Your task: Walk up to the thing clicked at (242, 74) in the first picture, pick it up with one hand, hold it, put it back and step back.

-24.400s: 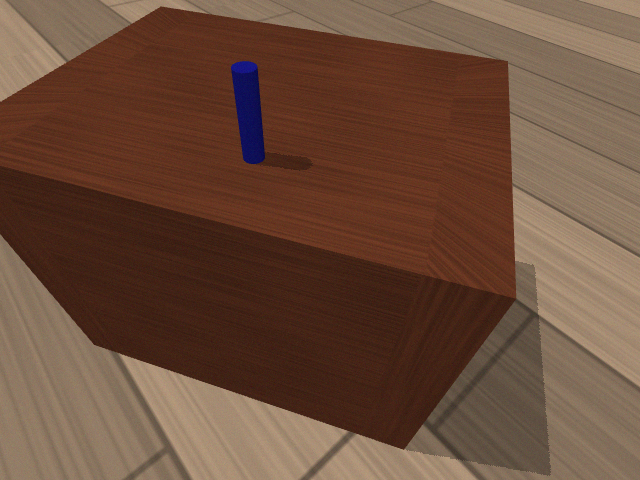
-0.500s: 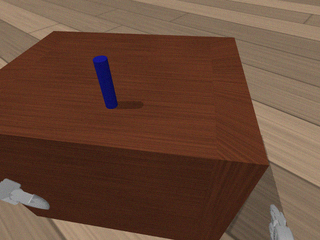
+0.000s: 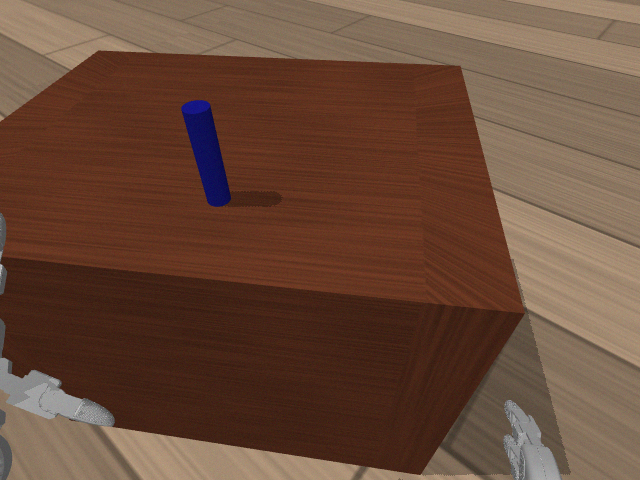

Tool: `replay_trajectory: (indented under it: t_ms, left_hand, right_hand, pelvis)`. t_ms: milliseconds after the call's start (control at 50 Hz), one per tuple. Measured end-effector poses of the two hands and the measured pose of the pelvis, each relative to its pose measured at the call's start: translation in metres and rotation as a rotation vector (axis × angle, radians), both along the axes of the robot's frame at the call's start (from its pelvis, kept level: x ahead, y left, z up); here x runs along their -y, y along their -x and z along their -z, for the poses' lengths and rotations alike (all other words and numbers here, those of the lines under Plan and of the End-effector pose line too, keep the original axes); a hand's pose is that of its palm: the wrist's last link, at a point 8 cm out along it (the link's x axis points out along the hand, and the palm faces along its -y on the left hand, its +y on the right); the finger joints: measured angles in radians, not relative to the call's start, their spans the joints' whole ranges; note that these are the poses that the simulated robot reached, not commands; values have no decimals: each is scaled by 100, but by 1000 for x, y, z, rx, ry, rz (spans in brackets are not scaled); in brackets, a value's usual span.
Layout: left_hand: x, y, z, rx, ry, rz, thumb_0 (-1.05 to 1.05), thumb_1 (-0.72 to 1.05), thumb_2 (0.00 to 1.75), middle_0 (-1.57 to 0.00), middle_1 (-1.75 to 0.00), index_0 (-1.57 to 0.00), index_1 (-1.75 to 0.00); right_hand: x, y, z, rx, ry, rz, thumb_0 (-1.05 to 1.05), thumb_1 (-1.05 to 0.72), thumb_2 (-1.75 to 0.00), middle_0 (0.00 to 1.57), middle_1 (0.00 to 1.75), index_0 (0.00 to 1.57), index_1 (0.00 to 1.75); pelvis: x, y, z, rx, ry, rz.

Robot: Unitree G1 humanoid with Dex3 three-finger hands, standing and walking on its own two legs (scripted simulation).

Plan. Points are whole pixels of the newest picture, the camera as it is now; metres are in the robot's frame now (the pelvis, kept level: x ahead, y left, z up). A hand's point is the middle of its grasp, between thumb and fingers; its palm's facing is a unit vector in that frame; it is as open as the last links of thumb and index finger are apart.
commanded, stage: home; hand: left
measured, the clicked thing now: (208, 157) +0.54 +0.22 +0.12
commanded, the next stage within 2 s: none
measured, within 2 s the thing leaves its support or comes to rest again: neither
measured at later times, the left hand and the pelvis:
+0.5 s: hand (188, 438) +0.18 +0.19 -0.06, palm faces +0.13 -0.97 -0.20, open 17.6 cm; pelvis +0.02 +0.01 +0.00, yaw +0 degrees
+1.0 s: hand (206, 428) +0.21 +0.18 -0.10, palm faces +0.08 -0.97 -0.23, open 17.5 cm; pelvis +0.03 +0.01 +0.00, yaw -1 degrees
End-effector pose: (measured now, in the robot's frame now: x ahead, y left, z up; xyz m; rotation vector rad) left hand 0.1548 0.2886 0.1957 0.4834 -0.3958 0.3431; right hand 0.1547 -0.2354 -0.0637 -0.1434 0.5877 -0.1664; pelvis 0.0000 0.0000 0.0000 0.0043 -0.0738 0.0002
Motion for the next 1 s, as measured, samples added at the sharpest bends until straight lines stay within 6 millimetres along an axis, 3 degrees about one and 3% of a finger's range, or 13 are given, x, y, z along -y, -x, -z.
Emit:
replay_trajectory:
  t_ms: [120,320,560,660,820,1000]
  left_hand:
    - [7,0,65,-247,146,8,-1,-56,5,-6,-5,-6,-6]
    - [29,4,164,-610,340,9,-1,-58,4,-6,-4,-6,-5]
    - [55,-7,255,-949,455,-11,-1,-57,3,-6,-4,-5,-5]
    - [57,-17,269,-1014,449,-25,-1,-56,4,-6,-4,-5,-5]
    - [57,-39,262,-992,426,-29,-1,-56,3,-6,-4,-5,-5]
    - [60,-34,267,-1036,421,-26,-1,-55,4,-6,-4,-5,-5]
  right_hand:
    - [-29,-5,10,-44,-54,-49,0,-21,-53,14,20,14,20]
    - [-19,-15,5,-73,25,-28,0,-66,-77,18,27,18,26]
    - [-18,-11,20,-185,63,-55,1,-87,-89,20,30,20,30]
    - [-11,0,29,-250,72,-30,1,-89,-90,20,30,21,30]
    - [-6,5,31,-267,58,10,1,-89,-90,20,31,21,30]
    - [-6,-6,28,-250,52,-14,1,-90,-90,20,31,21,30]
  pelvis:
    - [-4,-2,-1,-14,1,1]
    - [-9,-10,-3,-26,3,-2]
    - [-8,-20,0,-68,12,1]
    - [-9,-24,1,-81,13,7]
    - [-9,-31,1,-79,13,18]
    - [-8,-30,0,-75,10,21]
